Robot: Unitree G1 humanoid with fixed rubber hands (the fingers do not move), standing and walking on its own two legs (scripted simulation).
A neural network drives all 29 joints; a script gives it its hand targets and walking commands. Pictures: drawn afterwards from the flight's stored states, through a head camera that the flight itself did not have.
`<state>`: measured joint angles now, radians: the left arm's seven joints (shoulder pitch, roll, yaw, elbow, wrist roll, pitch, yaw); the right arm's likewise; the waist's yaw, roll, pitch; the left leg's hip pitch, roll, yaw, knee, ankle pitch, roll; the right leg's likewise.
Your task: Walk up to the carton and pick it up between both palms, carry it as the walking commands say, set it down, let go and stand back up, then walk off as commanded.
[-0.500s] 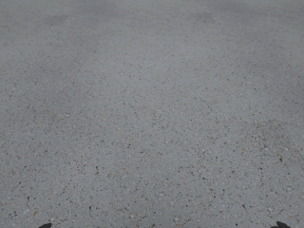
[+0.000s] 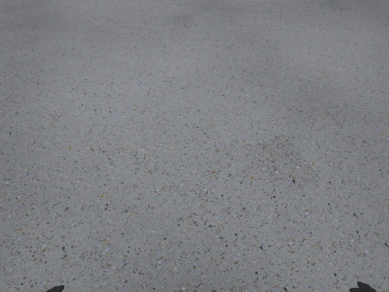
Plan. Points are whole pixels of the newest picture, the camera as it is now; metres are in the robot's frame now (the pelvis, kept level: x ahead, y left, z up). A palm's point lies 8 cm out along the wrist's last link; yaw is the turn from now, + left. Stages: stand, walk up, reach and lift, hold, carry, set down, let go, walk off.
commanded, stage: walk up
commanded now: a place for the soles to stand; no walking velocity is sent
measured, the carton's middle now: out of the picture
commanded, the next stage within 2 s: none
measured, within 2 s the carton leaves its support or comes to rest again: neither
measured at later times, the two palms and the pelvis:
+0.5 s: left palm (117, 237) +0.28 +0.19 -0.09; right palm out of the picture +0.12 -0.44 -0.07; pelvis +0.10 -0.08 +0.00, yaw -14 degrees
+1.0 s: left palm (191, 175) +0.46 +0.02 -0.09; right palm out of the picture +0.13 -0.53 -0.06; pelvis +0.20 -0.18 +0.01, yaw -33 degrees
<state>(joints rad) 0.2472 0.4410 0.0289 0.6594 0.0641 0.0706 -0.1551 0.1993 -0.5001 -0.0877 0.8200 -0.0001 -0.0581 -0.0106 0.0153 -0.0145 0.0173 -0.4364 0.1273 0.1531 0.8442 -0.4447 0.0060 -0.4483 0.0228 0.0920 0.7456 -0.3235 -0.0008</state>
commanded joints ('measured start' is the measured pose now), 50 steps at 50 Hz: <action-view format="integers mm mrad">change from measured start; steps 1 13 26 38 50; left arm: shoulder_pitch -151 88 -171 81 -141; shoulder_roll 246 294 227 389 248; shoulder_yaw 115 161 101 159 114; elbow -129 14 -105 5 -65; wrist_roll -8 11 7 -43 1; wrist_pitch -39 -74 -58 -56 -59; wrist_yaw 14 12 10 33 -3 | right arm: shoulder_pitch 99 -110 8 -261 -17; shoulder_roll -232 -199 -346 -201 -325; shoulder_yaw -85 -73 -114 -25 -100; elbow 42 -32 -11 -107 -31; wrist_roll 5 -7 16 9 -1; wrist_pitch -54 -44 -77 -56 -91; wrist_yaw -15 9 -23 2 -16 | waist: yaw -80 88 -67 147 -30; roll -112 -141 83 -262 92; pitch -105 -127 -66 19 -10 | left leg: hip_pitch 327 125 565 -389 481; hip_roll -45 78 485 -108 401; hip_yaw -185 72 -376 -92 -304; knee -311 32 -535 312 -621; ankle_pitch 134 170 292 -182 -28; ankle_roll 79 76 286 -4 195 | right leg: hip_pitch -164 185 -406 419 -363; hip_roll -82 -52 -124 -152 -117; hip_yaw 352 101 -14 683 -22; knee -278 -327 198 -464 227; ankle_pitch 49 19 -103 80 -22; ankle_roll -184 -147 1 -353 19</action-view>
